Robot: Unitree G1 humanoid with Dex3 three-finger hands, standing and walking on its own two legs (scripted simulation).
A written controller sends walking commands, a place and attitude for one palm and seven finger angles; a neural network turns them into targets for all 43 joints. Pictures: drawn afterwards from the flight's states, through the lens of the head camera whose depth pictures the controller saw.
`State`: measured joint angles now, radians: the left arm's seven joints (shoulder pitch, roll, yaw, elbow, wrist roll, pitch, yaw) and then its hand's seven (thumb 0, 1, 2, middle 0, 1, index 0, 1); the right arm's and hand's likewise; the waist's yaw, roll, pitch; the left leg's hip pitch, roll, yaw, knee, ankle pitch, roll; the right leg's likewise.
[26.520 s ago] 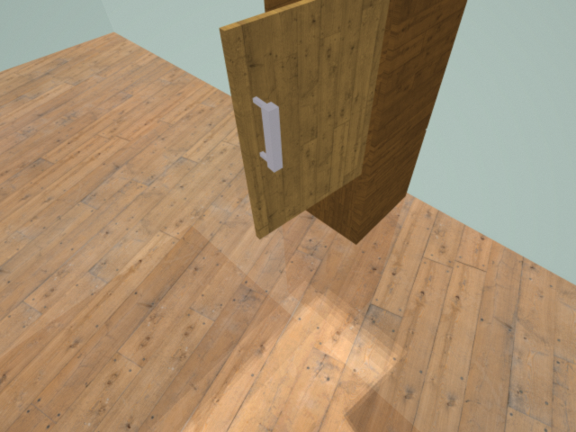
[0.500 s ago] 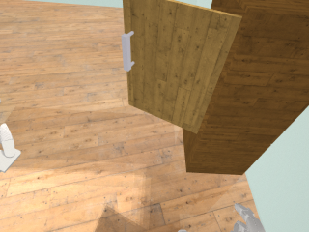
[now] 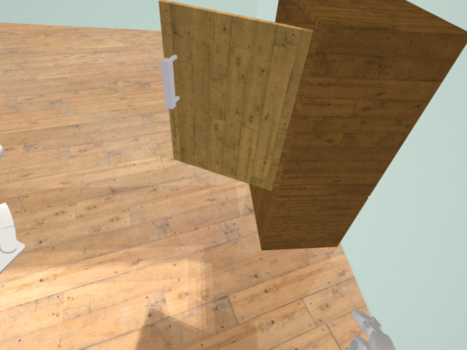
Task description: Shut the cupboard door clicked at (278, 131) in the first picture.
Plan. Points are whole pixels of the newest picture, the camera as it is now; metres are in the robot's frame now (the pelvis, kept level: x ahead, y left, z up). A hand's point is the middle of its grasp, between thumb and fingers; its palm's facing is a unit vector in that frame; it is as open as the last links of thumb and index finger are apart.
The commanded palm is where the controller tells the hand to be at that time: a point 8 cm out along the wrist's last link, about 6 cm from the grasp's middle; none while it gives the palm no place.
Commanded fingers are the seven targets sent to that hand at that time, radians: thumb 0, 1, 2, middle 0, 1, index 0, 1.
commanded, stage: stop stepping back and stand still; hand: left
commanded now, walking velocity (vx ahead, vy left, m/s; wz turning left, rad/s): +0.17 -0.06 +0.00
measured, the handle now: (172, 81) +0.89 +0.21 +0.04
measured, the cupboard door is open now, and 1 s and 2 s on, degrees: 64 64 64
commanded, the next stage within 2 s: let the arm hang, fingers relaxed in 0.92 s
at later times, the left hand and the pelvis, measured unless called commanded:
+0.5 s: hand out of the picture +0.15 +0.28 +0.18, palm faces +0.52 -0.76 -0.39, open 7.4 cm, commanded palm +0.09 +0.31 +0.19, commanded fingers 0.00 0.90 0.90 -0.20 -0.30 -0.20 -0.30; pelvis -0.04 +0.00 +0.01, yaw +2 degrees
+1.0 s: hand out of the picture +0.16 +0.31 +0.16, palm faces +0.44 -0.77 -0.46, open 7.4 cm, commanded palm none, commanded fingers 0.00 0.90 0.90 -0.20 -0.30 -0.20 -0.30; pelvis -0.04 +0.04 +0.01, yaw +0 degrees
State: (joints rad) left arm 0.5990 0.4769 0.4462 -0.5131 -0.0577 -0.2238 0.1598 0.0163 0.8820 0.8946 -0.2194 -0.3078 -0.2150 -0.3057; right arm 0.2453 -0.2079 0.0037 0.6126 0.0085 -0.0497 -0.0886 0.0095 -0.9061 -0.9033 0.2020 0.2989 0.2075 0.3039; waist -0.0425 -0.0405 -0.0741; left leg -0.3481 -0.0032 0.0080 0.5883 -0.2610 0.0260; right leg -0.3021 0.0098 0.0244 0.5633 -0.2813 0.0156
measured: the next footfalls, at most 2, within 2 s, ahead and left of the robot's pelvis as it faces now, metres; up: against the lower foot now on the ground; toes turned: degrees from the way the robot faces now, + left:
right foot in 0.22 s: -0.04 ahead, -0.09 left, +0.00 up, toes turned +1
left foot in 0.56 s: +0.04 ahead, +0.14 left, +0.00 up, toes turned +5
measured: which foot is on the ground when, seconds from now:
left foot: down 0.00-0.30, up 0.32-0.54, down 0.56-1.00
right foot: down 0.00-0.02, up 0.04-0.20, down 0.22-1.00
